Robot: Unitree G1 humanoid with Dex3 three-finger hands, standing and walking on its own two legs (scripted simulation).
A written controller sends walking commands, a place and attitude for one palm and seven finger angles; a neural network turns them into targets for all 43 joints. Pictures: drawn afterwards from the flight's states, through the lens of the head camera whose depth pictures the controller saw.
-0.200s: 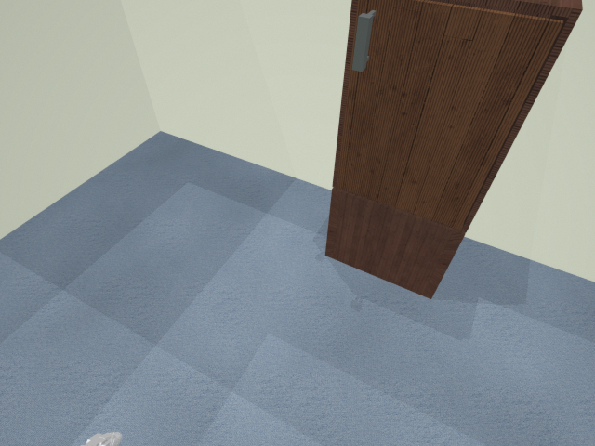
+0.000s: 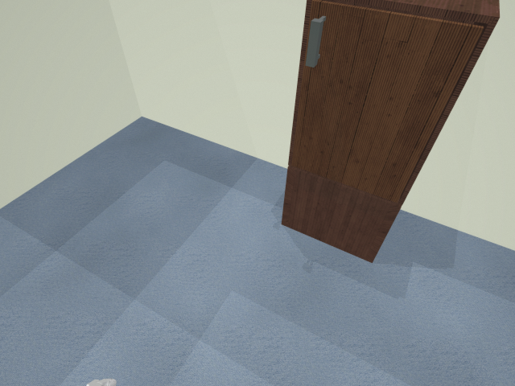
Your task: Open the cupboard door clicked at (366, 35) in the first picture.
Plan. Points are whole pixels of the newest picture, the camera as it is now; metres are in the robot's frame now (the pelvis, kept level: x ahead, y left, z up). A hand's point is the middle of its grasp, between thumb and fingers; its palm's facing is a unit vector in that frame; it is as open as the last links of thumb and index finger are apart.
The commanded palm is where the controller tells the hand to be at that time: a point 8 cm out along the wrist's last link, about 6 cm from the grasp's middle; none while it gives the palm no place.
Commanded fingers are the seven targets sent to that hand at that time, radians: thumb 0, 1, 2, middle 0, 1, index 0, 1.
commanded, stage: stand and wait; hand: left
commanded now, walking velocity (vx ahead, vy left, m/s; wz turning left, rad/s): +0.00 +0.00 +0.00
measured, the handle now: (317, 41) +0.97 -0.10 +0.16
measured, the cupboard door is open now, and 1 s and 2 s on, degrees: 0 0 0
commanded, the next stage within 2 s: look at it before walking up in 0.62 s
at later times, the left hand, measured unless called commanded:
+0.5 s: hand out of the picture +0.05 +0.24 -0.15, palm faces -0.01 -0.94 -0.33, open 7.4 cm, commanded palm none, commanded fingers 0.00 0.90 0.90 -0.20 -0.30 -0.20 -0.30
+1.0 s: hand out of the picture +0.07 +0.24 -0.15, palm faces -0.01 -0.94 -0.33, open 7.4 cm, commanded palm none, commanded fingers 0.00 0.90 0.90 -0.20 -0.30 -0.20 -0.30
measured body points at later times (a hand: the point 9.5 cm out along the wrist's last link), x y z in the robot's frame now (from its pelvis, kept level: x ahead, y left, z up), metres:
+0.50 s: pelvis -0.01 -0.01 +0.00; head -0.01 -0.01 +0.45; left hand +0.05 +0.29 -0.13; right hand +0.06 -0.30 -0.13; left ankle +0.00 +0.12 -0.74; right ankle +0.00 -0.12 -0.74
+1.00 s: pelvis +0.00 -0.01 +0.01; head +0.00 -0.01 +0.46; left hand +0.07 +0.29 -0.13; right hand +0.08 -0.30 -0.13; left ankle +0.00 +0.12 -0.74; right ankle +0.00 -0.12 -0.74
